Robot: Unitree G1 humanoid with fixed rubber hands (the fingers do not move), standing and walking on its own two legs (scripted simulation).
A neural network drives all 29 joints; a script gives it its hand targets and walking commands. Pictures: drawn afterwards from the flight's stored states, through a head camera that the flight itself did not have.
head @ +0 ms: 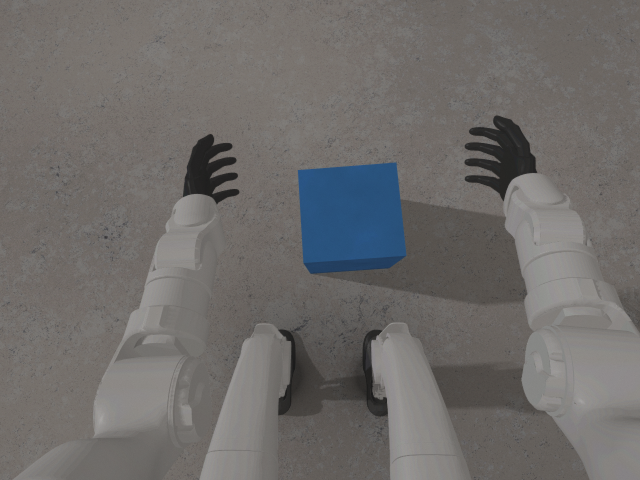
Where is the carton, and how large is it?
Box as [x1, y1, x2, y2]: [298, 163, 406, 273]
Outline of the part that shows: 395,163 298,170 303,262 310,273 385,268 391,266 406,255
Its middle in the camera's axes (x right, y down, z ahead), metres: +0.07 -0.03 +0.93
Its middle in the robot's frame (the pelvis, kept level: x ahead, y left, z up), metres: +0.48 -0.04 -0.53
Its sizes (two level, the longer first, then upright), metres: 0.210 0.200 0.250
